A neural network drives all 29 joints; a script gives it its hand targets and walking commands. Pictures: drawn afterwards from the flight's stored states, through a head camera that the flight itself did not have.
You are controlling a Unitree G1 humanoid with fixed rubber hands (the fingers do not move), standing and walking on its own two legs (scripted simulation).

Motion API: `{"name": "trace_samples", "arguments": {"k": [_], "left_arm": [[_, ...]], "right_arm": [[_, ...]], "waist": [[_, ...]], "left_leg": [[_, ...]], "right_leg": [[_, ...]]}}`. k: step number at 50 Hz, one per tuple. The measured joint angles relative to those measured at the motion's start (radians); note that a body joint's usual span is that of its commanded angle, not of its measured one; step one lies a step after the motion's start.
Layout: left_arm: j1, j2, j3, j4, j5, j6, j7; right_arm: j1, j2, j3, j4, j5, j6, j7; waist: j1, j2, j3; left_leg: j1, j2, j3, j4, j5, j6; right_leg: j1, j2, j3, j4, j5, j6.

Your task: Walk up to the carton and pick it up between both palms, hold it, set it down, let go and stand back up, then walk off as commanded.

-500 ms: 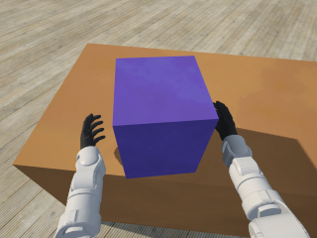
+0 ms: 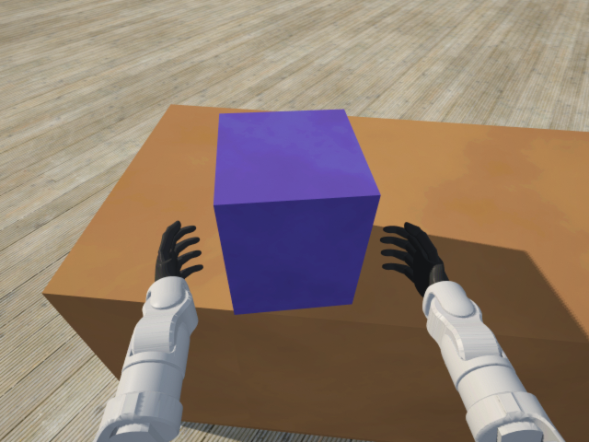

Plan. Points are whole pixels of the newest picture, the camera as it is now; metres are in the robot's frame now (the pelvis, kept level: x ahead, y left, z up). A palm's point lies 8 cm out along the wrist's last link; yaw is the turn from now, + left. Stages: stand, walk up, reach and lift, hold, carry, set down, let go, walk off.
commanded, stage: set down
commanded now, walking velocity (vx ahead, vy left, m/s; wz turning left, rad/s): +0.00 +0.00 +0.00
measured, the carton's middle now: (288, 213) +0.47 +0.02 +0.06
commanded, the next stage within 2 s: let go in 1.98 s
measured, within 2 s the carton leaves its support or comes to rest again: neither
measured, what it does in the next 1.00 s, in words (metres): stands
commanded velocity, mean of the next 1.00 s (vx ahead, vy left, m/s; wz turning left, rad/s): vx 0.00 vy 0.00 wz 0.00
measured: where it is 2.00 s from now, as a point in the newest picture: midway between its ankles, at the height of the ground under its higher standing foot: outside the picture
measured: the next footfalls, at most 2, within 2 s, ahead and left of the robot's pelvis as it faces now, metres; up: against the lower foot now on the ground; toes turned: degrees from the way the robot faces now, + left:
none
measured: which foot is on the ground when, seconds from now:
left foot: down 0.00-1.00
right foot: down 0.00-1.00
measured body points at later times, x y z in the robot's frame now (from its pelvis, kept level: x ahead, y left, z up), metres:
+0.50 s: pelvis +0.03 +0.00 +0.00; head +0.02 +0.01 +0.45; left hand +0.28 +0.22 +0.04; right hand +0.29 -0.19 +0.06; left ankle +0.05 +0.14 -0.74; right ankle +0.07 -0.08 -0.74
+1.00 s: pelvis +0.03 +0.00 +0.00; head +0.02 +0.01 +0.45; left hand +0.27 +0.22 +0.03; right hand +0.27 -0.20 +0.04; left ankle +0.05 +0.14 -0.74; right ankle +0.07 -0.08 -0.74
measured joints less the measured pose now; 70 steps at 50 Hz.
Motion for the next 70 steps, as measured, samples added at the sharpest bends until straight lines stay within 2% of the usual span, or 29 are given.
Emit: {"name": "trace_samples", "arguments": {"k": [3,7,12,19,23,27,40,53,60,70], "left_arm": [[0.02,0.0,-0.011,-0.024,0.0,0.022,0.0],[0.1,0.0,-0.029,-0.134,0.0,0.042,0.0],[0.263,0.0,-0.05,-0.305,0.0,0.058,0.0],[0.472,0.0,-0.086,-0.474,-0.009,0.065,-0.004],[0.542,0.001,-0.109,-0.537,-0.014,0.063,-0.004],[0.561,0.008,-0.12,-0.547,-0.014,0.062,-0.003],[0.562,0.022,-0.12,-0.547,-0.014,0.112,-0.003],[0.583,0.039,-0.12,-0.547,-0.014,0.116,-0.037],[0.648,0.058,-0.12,-0.547,-0.014,0.062,-0.062],[0.701,0.093,-0.12,-0.543,-0.014,-0.011,-0.106]], "right_arm": [[0.033,0.0,0.0,-0.036,0.0,0.003,0.0],[0.098,0.0,0.0,-0.11,0.0,0.003,0.002],[0.241,0.0,0.0,-0.259,0.0,0.002,0.003],[0.445,-0.018,0.0,-0.455,0.0,-0.007,0.003],[0.527,-0.025,0.0,-0.53,0.0,-0.009,0.006],[0.574,-0.025,0.0,-0.57,0.0,-0.007,0.008],[0.596,-0.025,-0.024,-0.587,0.0,0.084,0.023],[0.62,-0.025,-0.033,-0.585,0.0,0.096,0.026],[0.669,-0.025,-0.034,-0.579,0.0,0.056,0.026],[0.695,-0.025,-0.034,-0.505,0.0,-0.009,0.026]], "waist": [[0.0,0.0,-0.001],[0.0,0.0,-0.001],[0.0,0.0,-0.001],[0.0,0.0,0.005],[0.0,0.0,0.009],[0.0,0.0,0.012],[0.0,0.0,0.022],[0.0,0.0,0.082],[0.0,0.0,0.086],[0.0,0.0,0.09]], "left_leg": [[0.0,0.0,0.0,0.0,0.0,-0.004],[0.0,0.0,0.0,0.0,-0.008,-0.005],[0.015,0.0,0.0,-0.001,-0.022,-0.004],[0.068,0.0,0.0,-0.001,-0.046,-0.004],[0.103,0.0,0.0,-0.002,-0.054,-0.003],[0.133,0.0,0.0,-0.004,-0.056,-0.003],[0.166,0.0,0.0,-0.004,-0.056,-0.003],[0.168,0.0,0.0,-0.008,-0.061,-0.004],[0.168,0.0,0.0,-0.009,-0.073,-0.003],[0.168,0.0,0.0,-0.009,-0.084,-0.003]], "right_leg": [[0.0,0.0,0.0,0.0,0.0,0.0],[0.0,0.0,0.0,0.0,-0.006,0.0],[0.015,0.0,0.0,0.0,-0.021,0.0],[0.068,0.0,0.0,0.0,-0.045,0.0],[0.102,0.0,0.0,0.0,-0.053,0.0],[0.131,0.0,0.0,0.0,-0.056,0.0],[0.164,0.0,0.0,0.0,-0.056,0.0],[0.164,0.0,0.0,0.0,-0.065,0.0],[0.164,0.0,0.0,0.0,-0.077,0.0],[0.164,0.0,0.0,0.0,-0.088,0.0]]}}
